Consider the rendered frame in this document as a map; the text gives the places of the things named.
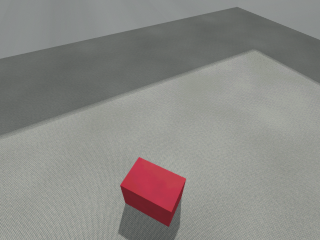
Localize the carton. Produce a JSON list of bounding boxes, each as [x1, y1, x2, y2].
[[120, 157, 186, 227]]

